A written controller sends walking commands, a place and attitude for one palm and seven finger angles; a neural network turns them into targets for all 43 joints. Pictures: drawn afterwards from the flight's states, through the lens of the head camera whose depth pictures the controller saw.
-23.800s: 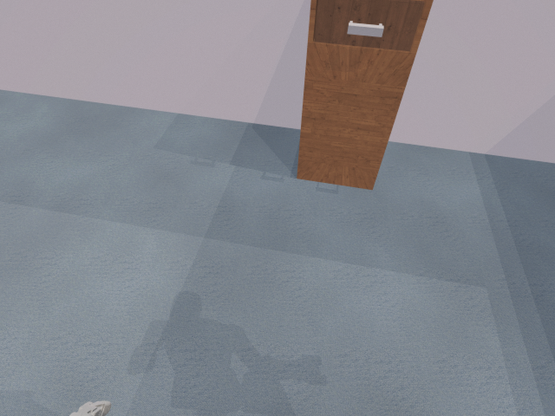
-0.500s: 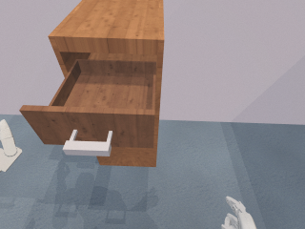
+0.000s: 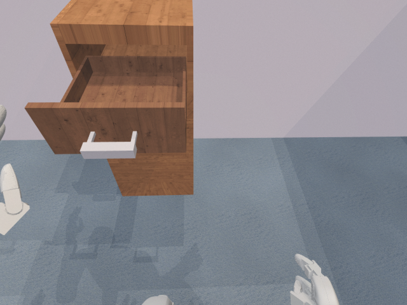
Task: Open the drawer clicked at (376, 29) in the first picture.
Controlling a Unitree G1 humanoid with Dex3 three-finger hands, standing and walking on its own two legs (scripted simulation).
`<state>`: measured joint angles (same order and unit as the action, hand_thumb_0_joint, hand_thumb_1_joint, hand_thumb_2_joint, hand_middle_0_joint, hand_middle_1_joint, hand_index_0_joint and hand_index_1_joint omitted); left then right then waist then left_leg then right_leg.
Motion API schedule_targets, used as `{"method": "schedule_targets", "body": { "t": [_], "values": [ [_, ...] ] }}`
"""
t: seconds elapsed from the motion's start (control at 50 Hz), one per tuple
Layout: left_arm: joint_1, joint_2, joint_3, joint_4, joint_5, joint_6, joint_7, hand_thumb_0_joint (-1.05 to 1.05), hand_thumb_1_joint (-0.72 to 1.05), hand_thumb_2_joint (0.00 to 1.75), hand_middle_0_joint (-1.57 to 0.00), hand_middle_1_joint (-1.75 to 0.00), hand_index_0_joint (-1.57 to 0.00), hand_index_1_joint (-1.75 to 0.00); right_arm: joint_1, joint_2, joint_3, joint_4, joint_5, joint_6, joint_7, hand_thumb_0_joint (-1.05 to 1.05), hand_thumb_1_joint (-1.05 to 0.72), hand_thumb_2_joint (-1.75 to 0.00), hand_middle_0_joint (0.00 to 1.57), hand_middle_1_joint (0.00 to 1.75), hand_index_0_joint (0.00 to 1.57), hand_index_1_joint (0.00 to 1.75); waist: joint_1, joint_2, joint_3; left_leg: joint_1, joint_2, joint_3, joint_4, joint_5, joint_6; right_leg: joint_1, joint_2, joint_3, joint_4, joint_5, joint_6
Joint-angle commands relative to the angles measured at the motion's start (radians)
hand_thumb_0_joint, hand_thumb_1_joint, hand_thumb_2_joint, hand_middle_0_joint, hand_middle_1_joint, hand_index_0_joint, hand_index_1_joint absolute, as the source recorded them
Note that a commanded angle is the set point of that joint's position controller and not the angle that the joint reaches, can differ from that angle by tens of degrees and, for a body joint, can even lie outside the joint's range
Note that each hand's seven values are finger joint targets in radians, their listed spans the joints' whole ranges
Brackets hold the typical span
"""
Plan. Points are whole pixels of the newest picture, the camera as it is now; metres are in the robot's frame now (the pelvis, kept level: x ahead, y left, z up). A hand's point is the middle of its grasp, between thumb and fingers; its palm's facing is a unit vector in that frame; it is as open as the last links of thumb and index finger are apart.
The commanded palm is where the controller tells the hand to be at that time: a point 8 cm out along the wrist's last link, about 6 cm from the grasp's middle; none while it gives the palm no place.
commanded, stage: stop stepping back and stand still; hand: left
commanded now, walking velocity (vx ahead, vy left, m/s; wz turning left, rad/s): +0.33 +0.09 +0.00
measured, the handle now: (111, 142) +0.46 +0.25 +0.03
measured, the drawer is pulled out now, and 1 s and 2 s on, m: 0.30 0.30 0.30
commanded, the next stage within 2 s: let the arm hang, fingers relaxed in 1.00 s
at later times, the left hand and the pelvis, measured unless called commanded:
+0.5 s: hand out of the picture +0.13 +0.25 +0.21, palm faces +0.48 -0.78 -0.40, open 7.4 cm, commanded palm +0.07 +0.29 +0.22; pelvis -0.05 +0.00 +0.00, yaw +3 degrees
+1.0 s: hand out of the picture +0.16 +0.27 +0.20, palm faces +0.42 -0.78 -0.47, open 7.4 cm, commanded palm +0.09 +0.31 +0.22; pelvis -0.03 +0.03 +0.00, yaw +2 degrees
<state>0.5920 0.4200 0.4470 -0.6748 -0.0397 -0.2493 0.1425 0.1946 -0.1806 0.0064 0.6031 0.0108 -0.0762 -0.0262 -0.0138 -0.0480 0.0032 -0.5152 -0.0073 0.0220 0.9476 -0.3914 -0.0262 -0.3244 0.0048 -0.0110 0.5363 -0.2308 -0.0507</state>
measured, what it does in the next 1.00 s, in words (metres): steps on the spot: left foot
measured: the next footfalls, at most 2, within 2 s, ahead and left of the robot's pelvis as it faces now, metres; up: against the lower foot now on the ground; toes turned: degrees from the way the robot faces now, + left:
left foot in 0.10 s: +0.01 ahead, +0.13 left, +0.00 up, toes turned +5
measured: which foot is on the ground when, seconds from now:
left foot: up 0.00-0.08, down 0.10-1.00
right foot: down 0.00-1.00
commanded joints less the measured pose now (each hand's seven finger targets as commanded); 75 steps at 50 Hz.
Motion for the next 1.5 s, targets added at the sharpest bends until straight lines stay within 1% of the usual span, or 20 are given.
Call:
{"method": "schedule_targets", "body": {
  "t": [0.0,0.04,0.1,0.14,0.24,0.32,0.34,0.4,0.46,0.54,0.6,0.68,1.06,1.08,1.1,1.16,1.24,1.34,1.42,1.48],
  "values": [
    [-0.049,0.168,0.139,-0.151,-0.005,-0.030,0.054,0.00,0.90,0.90,-0.20,-0.30,-0.20,-0.30,-0.081,-0.118,-0.034,-0.166,-0.009,-0.062,-0.044,0.00,-0.90,-0.90,0.20,0.30,0.20,0.30,-0.002,-0.088,-0.093,0.232,0.021,0.007,-0.325,-0.014,0.040,-0.027,-0.238,0.224,-0.302,-0.214,-0.060],
    [-0.060,0.143,0.105,-0.133,0.004,-0.031,0.055,0.00,0.90,0.90,-0.20,-0.30,-0.20,-0.30,-0.046,-0.141,-0.042,-0.149,-0.011,-0.083,-0.045,0.00,-0.90,-0.90,0.20,0.30,0.20,0.30,-0.012,0.002,-0.080,0.325,0.020,0.021,-0.558,0.029,0.062,-0.004,-0.175,0.189,-0.275,-0.276,-0.013],
    [-0.078,0.160,0.108,-0.169,-0.001,-0.046,0.043,0.00,0.90,0.90,-0.20,-0.30,-0.20,-0.30,-0.057,-0.192,-0.069,-0.172,0.000,-0.096,-0.035,0.00,-0.90,-0.90,0.20,0.30,0.20,0.30,0.011,0.178,-0.101,0.285,0.196,-0.178,-0.661,0.106,0.130,0.088,-0.011,0.042,-0.004,-0.050,0.054],
    [-0.080,0.148,0.114,-0.153,0.024,-0.037,0.046,0.00,0.90,0.90,-0.20,-0.30,-0.20,-0.30,-0.062,-0.151,-0.048,-0.155,-0.001,-0.088,-0.036,0.00,-0.90,-0.90,0.20,0.30,0.20,0.30,-0.005,0.345,-0.023,0.017,0.233,-0.249,-0.822,-0.417,0.139,0.135,0.023,-0.023,0.146,-0.164,0.062],
    [-0.123,0.127,0.076,-0.111,0.027,-0.018,0.044,0.00,0.90,0.90,-0.20,-0.30,-0.20,-0.30,-0.071,-0.159,-0.049,-0.124,-0.003,-0.105,-0.036,0.00,-0.90,-0.90,0.20,0.30,0.20,0.30,-0.008,0.155,0.050,-0.022,0.171,-0.147,-0.640,-0.257,0.118,0.173,0.006,-0.004,-0.050,-0.128,0.043],
    [-0.141,0.144,0.078,-0.102,0.015,-0.021,0.040,0.00,0.90,0.90,-0.20,-0.30,-0.20,-0.30,-0.062,-0.142,-0.067,-0.109,-0.004,-0.076,-0.024,0.00,-0.90,-0.90,0.20,0.30,0.20,0.30,-0.001,-0.141,-0.006,0.017,-0.001,0.005,-0.117,-0.068,0.051,0.074,-0.284,0.504,-0.401,-0.474,-0.098],
    [-0.147,0.149,0.082,-0.109,0.015,-0.030,0.038,0.00,0.90,0.90,-0.20,-0.30,-0.20,-0.30,-0.072,-0.145,-0.069,-0.109,-0.008,-0.071,-0.019,0.00,-0.90,-0.90,0.20,0.30,0.20,0.30,-0.003,-0.118,-0.009,-0.020,0.009,-0.025,-0.023,-0.032,0.045,0.102,-0.314,0.507,-0.393,-0.363,-0.133],
    [-0.126,0.157,0.095,-0.140,0.010,-0.040,0.039,0.00,0.90,0.90,-0.20,-0.30,-0.20,-0.30,-0.070,-0.118,-0.046,-0.115,-0.012,-0.056,-0.019,0.00,-0.90,-0.90,0.20,0.30,0.20,0.30,-0.008,-0.052,-0.042,0.084,0.042,-0.025,-0.192,0.001,0.046,0.085,-0.280,0.315,-0.321,-0.151,-0.129],
    [-0.088,0.145,0.084,-0.152,0.010,-0.038,0.046,0.00,0.90,0.90,-0.20,-0.30,-0.20,-0.30,-0.066,-0.116,-0.036,-0.122,-0.016,-0.061,-0.030,0.00,-0.90,-0.90,0.20,0.30,0.20,0.30,-0.012,-0.006,-0.051,0.302,0.015,0.034,-0.482,0.090,0.061,0.004,-0.190,0.194,-0.285,-0.227,-0.062],
    [-0.081,0.153,0.106,-0.186,-0.001,-0.041,0.049,0.00,0.90,0.90,-0.20,-0.30,-0.20,-0.30,-0.081,-0.152,-0.050,-0.143,-0.001,-0.074,-0.031,0.00,-0.90,-0.90,0.20,0.30,0.20,0.30,0.012,0.200,-0.092,0.262,0.217,-0.210,-0.657,0.043,0.122,0.076,-0.006,0.036,-0.029,-0.064,0.047],
    [-0.093,0.140,0.103,-0.148,0.007,-0.028,0.045,0.00,0.90,0.90,-0.20,-0.30,-0.20,-0.30,-0.079,-0.133,-0.032,-0.137,0.000,-0.078,-0.035,0.00,-0.90,-0.90,0.20,0.30,0.20,0.30,0.001,0.179,-0.013,0.117,0.185,-0.158,-0.685,-0.056,0.103,0.141,-0.008,0.023,-0.046,-0.022,0.051],
    [-0.087,0.130,0.081,-0.142,-0.001,-0.028,0.035,0.00,0.90,0.90,-0.20,-0.30,-0.20,-0.30,-0.076,-0.147,-0.043,-0.132,0.001,-0.088,-0.022,0.00,-0.90,-0.90,0.20,0.30,0.20,0.30,-0.004,0.069,-0.057,0.234,0.087,-0.038,-0.515,0.209,0.055,0.125,-0.069,0.125,-0.171,0.149,0.023],
    [0.010,0.137,0.101,-0.157,-0.020,-0.031,0.031,0.00,0.90,0.90,-0.20,-0.30,-0.20,-0.30,-0.078,-0.137,-0.039,-0.163,0.004,-0.058,-0.025,0.00,-0.90,-0.90,0.20,0.30,0.20,0.30,0.002,0.099,-0.110,0.280,0.097,-0.039,-0.570,0.330,0.039,0.193,-0.039,0.055,-0.157,0.241,0.045],
    [-0.104,-0.055,-0.385,0.707,0.065,0.101,-0.095,0.00,0.90,0.90,-0.20,-0.30,-0.20,-0.30,-0.139,-0.257,-0.084,0.090,0.033,-0.142,0.047,0.00,-0.90,-0.90,0.20,0.30,0.20,0.30,-0.059,0.103,-0.020,0.284,0.117,-0.057,-0.434,0.464,0.036,-0.011,-0.082,0.002,-0.018,0.255,0.034],
    [-0.114,-0.036,-0.326,0.763,0.083,0.198,-0.120,0.00,0.90,0.90,-0.20,-0.30,-0.20,-0.30,-0.054,-0.289,-0.104,0.129,-0.001,-0.083,0.049,0.00,-0.90,-0.90,0.20,0.30,0.20,0.30,-0.031,0.146,-0.066,0.275,0.155,-0.057,-0.482,0.460,0.041,-0.014,-0.094,0.046,-0.016,0.163,0.036],
    [-0.196,-0.051,-0.344,0.888,0.082,0.236,-0.135,0.00,0.90,0.90,-0.20,-0.30,-0.20,-0.30,-0.048,-0.235,-0.063,0.107,-0.017,-0.002,0.037,0.00,-0.90,-0.90,0.20,0.30,0.20,0.30,0.003,0.003,-0.070,0.160,0.163,-0.120,-0.494,0.388,0.106,0.049,-0.049,0.031,0.048,0.058,0.033],
    [-0.294,0.004,-0.366,1.167,0.082,0.246,-0.135,0.00,0.90,0.90,-0.20,-0.30,-0.20,-0.30,-0.039,-0.212,-0.052,0.148,-0.028,0.045,0.027,0.00,-0.90,-0.90,0.20,0.30,0.20,0.30,-0.001,-0.179,-0.066,0.260,0.056,-0.059,-0.418,0.222,0.066,0.038,-0.146,0.164,-0.117,0.140,-0.012],
    [-0.331,-0.046,-0.411,1.465,0.062,0.255,-0.124,0.00,0.90,0.90,-0.20,-0.30,-0.20,-0.30,-0.007,-0.156,-0.018,0.267,-0.030,0.070,0.018,0.00,-0.90,-0.90,0.20,0.30,0.20,0.30,0.007,0.145,-0.010,0.279,0.100,-0.087,-0.564,0.213,0.060,0.079,-0.083,0.127,-0.146,0.016,0.010],
    [-0.279,-0.081,-0.409,1.618,0.058,0.249,-0.120,0.00,0.90,0.90,-0.20,-0.30,-0.20,-0.30,0.047,-0.128,-0.020,0.346,-0.027,0.075,0.006,0.00,-0.90,-0.90,0.20,0.30,0.20,0.30,0.015,0.212,-0.009,0.275,0.104,-0.088,-0.611,0.125,0.057,0.141,-0.081,0.110,-0.196,0.010,0.003],
    [-0.262,-0.092,-0.414,1.687,0.055,0.245,-0.118,0.00,0.90,0.90,-0.20,-0.30,-0.20,-0.30,0.095,-0.120,-0.027,0.390,-0.022,0.081,0.000,0.00,-0.90,-0.90,0.20,0.30,0.20,0.30,0.011,0.140,0.023,0.302,0.110,-0.090,-0.623,0.107,0.057,0.117,-0.083,0.101,-0.226,-0.009,-0.002]
  ]
}}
